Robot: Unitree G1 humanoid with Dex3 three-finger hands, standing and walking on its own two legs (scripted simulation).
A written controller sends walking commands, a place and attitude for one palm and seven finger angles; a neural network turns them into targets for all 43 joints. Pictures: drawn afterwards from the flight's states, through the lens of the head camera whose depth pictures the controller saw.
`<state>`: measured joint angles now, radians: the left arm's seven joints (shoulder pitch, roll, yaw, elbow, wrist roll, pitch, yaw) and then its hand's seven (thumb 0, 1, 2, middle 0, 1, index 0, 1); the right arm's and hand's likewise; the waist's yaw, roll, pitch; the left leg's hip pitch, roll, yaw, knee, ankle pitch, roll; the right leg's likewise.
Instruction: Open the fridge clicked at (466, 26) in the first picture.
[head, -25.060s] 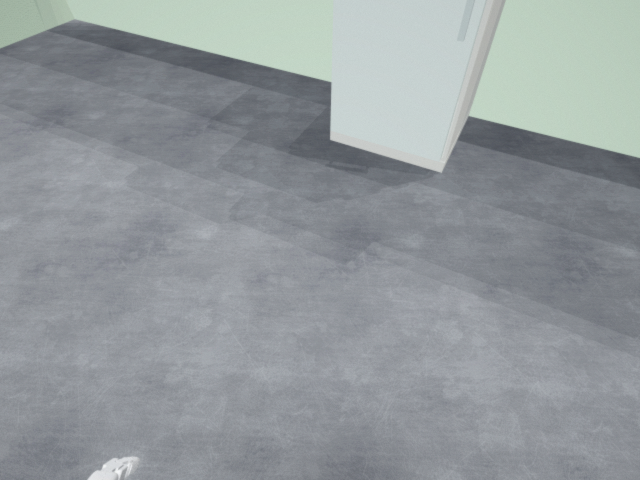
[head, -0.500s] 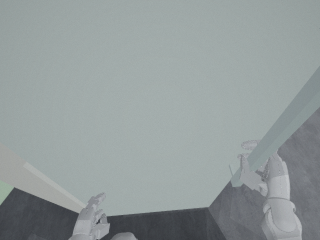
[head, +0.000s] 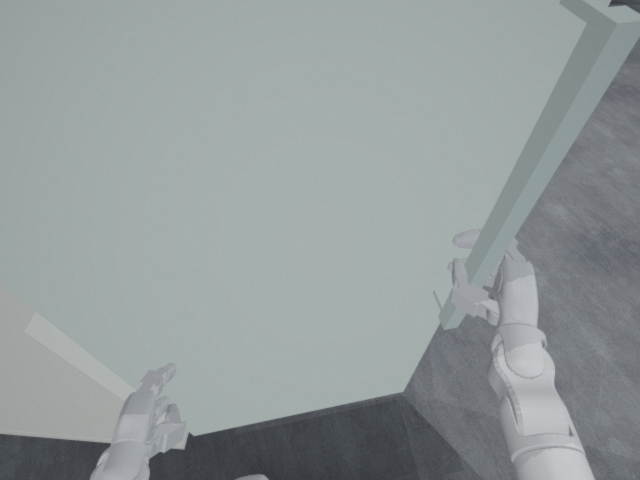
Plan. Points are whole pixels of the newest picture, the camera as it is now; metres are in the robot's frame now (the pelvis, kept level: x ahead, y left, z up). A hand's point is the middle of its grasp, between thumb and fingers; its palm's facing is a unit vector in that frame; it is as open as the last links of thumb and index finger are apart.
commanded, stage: stop walking and hold the door back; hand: right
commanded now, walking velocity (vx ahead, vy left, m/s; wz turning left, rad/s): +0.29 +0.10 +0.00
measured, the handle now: (489, 217) +0.38 -0.18 +0.13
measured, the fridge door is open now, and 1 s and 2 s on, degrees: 74 72 71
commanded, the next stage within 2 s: loosen the grip on the handle in 0.46 s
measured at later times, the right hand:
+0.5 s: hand (453, 265) +0.37 -0.15 +0.06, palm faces +0.14 +0.98 -0.14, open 5.6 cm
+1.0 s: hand (464, 266) +0.37 -0.17 +0.05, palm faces +0.16 +0.98 -0.14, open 12.8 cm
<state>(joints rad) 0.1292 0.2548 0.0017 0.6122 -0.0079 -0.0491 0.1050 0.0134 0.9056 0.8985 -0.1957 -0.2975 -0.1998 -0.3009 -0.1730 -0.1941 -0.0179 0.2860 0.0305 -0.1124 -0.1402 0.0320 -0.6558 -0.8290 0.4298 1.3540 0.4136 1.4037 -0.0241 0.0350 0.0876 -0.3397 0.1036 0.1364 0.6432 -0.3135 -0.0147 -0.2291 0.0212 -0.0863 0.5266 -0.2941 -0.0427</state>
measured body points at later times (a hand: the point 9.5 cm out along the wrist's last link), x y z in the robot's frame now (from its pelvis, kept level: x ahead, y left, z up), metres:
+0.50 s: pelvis -0.02 +0.01 +0.00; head +0.00 +0.01 +0.45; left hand +0.07 +0.28 -0.12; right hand +0.35 -0.21 +0.07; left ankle -0.02 +0.14 -0.73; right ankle +0.02 -0.11 -0.73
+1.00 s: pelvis -0.03 +0.02 -0.02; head +0.00 +0.02 +0.43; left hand +0.08 +0.26 -0.13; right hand +0.36 -0.22 +0.06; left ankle -0.03 +0.14 -0.73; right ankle +0.02 -0.11 -0.73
